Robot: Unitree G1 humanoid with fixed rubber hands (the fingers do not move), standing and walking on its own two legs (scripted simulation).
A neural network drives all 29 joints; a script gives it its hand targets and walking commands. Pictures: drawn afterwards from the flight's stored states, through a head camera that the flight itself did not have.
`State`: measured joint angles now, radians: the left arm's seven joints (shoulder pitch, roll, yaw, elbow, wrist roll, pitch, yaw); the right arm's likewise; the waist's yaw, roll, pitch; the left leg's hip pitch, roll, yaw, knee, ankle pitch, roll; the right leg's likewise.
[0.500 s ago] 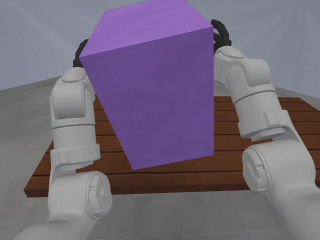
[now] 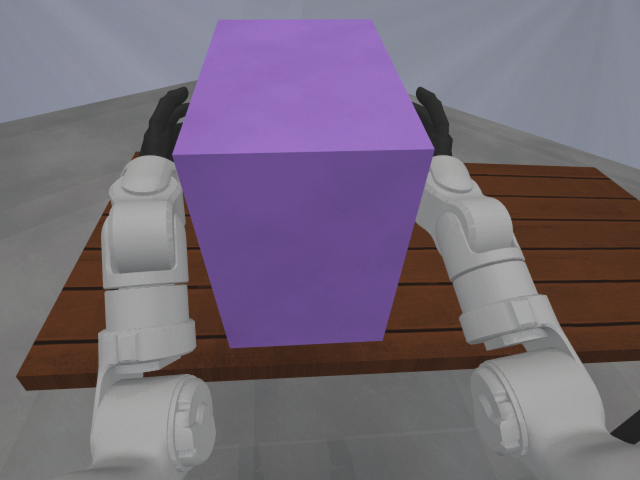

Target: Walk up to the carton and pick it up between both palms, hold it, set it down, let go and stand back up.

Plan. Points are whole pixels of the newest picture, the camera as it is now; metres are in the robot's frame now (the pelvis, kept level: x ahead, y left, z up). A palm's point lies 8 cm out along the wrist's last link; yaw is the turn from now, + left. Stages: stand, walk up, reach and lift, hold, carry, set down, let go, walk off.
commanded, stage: set down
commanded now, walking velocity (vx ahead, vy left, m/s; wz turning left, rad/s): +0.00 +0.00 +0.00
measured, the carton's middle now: (301, 182) +0.44 +0.00 +0.22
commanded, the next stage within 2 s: none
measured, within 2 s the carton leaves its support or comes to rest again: neither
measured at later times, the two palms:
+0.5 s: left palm (158, 146) +0.39 +0.16 +0.28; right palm (434, 131) +0.39 -0.13 +0.31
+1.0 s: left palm (177, 163) +0.40 +0.14 +0.26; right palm (437, 159) +0.39 -0.14 +0.28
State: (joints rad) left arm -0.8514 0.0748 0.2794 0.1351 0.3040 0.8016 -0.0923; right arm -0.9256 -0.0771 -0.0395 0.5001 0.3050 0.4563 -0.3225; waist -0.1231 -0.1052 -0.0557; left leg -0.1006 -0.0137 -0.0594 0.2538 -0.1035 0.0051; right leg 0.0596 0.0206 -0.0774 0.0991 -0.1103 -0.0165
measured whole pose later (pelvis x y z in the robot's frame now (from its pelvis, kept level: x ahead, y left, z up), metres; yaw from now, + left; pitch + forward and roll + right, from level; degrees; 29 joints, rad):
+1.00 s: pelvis -0.01 +0.01 +0.00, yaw +0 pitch -5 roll -1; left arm -0.95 0.00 0.36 0.30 0.38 0.72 -0.06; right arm -1.00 -0.06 -0.19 0.66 0.13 0.36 -0.20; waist -0.12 -0.09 0.00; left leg -0.07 -0.03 -0.04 0.25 -0.10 0.02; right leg 0.08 0.00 -0.09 0.12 -0.12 0.00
